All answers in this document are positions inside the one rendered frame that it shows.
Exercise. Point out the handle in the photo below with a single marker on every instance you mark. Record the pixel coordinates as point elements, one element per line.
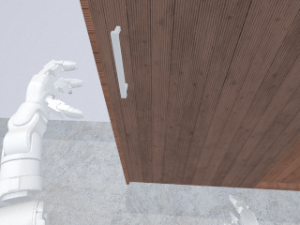
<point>123,86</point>

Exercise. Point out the robot right hand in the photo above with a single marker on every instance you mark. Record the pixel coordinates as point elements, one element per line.
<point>246,217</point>

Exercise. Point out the left robot forearm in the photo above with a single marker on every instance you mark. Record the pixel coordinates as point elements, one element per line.
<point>22,154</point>

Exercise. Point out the wardrobe door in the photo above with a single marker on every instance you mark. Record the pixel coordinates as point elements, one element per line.
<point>213,87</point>
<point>287,170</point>

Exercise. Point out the robot left upper arm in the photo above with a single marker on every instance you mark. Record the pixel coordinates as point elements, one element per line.
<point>25,213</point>

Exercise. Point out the robot left hand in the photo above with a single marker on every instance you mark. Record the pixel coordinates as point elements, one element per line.
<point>41,88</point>

